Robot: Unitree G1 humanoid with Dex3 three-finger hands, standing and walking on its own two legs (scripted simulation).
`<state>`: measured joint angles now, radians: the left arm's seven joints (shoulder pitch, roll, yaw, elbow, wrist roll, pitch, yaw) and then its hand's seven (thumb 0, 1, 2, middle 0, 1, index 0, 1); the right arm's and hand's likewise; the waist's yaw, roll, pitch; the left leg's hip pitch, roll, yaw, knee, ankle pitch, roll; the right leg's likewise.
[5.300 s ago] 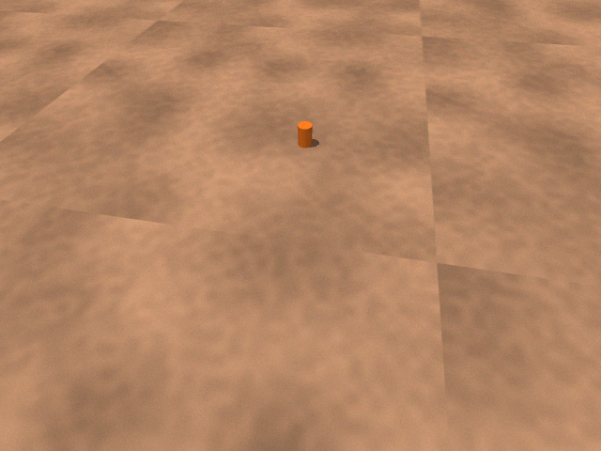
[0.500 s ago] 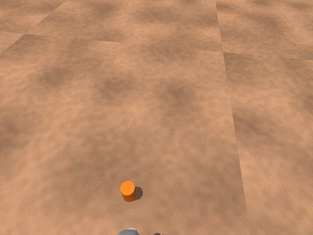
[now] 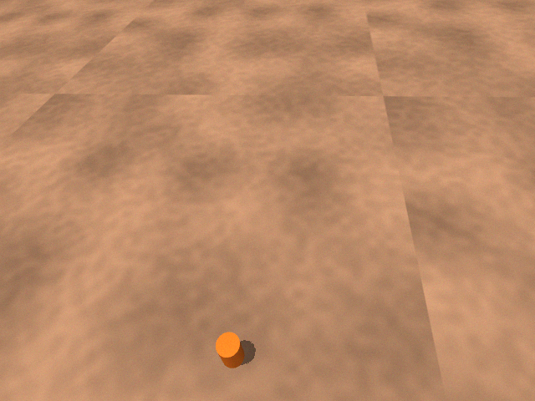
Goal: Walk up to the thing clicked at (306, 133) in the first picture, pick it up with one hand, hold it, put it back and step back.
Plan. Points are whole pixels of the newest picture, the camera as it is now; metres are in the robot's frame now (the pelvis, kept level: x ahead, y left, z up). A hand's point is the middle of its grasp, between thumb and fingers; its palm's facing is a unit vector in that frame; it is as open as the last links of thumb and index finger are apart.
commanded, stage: walk up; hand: left
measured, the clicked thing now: (230, 350) +0.42 +0.22 -0.71
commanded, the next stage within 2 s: stand in 1.80 s
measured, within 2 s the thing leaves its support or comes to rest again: neither
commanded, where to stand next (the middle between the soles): +0.07 +0.00 m, yaw +0 degrees
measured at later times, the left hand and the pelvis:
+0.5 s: hand out of the picture +0.09 +0.25 -0.15, palm faces +0.00 -0.93 -0.35, open 7.4 cm; pelvis +0.02 -0.01 +0.00, yaw +1 degrees
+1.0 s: hand out of the picture +0.13 +0.26 -0.14, palm faces +0.01 -0.94 -0.33, open 7.4 cm; pelvis +0.04 +0.00 +0.01, yaw +1 degrees
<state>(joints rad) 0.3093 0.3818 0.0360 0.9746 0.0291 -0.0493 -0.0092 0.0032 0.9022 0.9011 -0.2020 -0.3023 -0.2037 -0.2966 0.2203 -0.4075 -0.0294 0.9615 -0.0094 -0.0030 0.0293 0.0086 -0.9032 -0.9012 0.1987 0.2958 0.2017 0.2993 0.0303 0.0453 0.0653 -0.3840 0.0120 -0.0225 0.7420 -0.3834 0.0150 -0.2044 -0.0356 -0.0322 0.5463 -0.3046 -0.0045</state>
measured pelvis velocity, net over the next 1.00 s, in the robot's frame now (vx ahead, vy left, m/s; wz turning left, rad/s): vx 0.04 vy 0.00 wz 0.02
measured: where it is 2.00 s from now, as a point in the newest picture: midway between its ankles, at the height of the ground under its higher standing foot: outside the picture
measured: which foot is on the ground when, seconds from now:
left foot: up 0.00-0.06, down 0.08-1.00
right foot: down 0.00-1.00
